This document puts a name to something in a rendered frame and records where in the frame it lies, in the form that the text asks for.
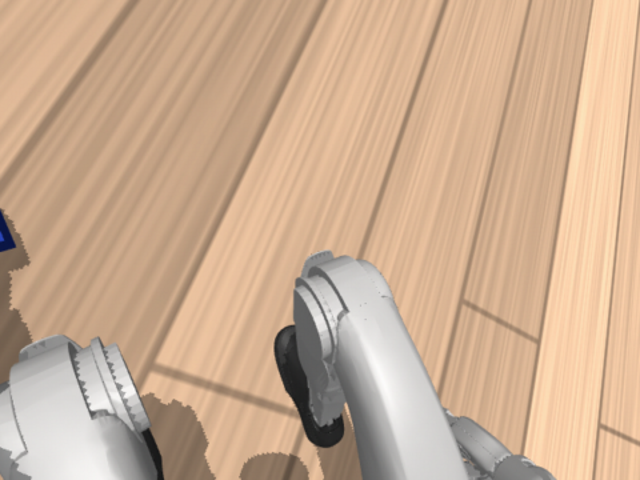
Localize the right robot foot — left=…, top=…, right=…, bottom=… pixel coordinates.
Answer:
left=274, top=325, right=344, bottom=448

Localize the right robot arm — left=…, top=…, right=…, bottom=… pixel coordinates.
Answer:
left=493, top=455, right=556, bottom=480

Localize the left robot foot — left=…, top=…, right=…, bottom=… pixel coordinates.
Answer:
left=142, top=428, right=164, bottom=480

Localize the carton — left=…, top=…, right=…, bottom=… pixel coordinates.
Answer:
left=0, top=210, right=16, bottom=252

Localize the right robot hand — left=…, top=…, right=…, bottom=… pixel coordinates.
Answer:
left=443, top=407, right=513, bottom=480

